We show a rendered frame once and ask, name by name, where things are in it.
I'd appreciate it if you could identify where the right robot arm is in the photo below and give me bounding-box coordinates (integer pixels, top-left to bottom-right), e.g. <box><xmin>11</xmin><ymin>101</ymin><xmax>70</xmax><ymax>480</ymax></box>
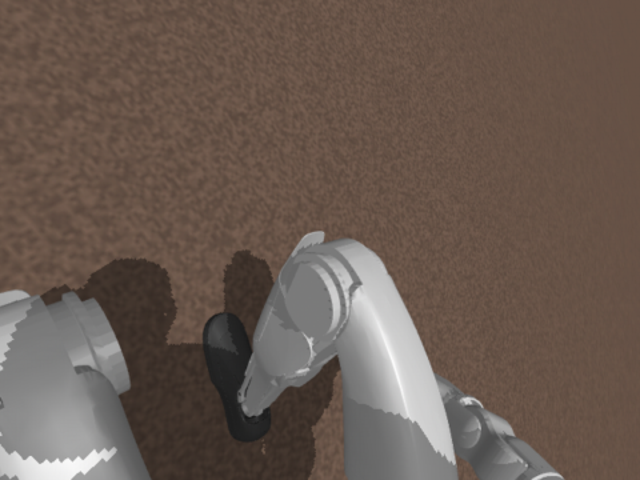
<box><xmin>444</xmin><ymin>394</ymin><xmax>564</xmax><ymax>480</ymax></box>

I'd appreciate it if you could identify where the right robot hand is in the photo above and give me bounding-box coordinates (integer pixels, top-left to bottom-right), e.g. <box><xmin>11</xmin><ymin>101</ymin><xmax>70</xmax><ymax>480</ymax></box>
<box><xmin>433</xmin><ymin>372</ymin><xmax>464</xmax><ymax>405</ymax></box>

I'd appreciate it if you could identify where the right robot foot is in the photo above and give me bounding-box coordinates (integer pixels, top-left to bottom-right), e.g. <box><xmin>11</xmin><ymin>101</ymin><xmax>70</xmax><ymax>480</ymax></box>
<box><xmin>203</xmin><ymin>313</ymin><xmax>271</xmax><ymax>442</ymax></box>

